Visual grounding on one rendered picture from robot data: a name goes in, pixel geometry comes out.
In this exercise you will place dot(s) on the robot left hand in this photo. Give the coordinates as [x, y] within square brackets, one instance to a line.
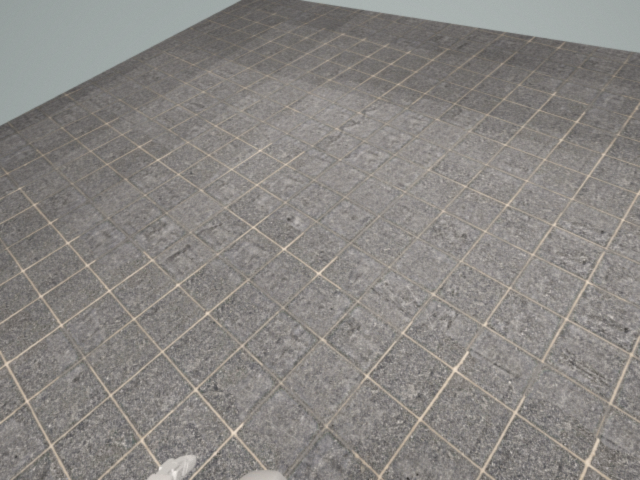
[175, 469]

